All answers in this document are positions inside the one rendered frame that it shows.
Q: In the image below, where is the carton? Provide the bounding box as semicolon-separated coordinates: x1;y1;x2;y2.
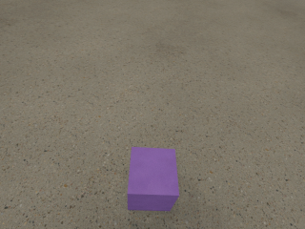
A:
127;147;179;212

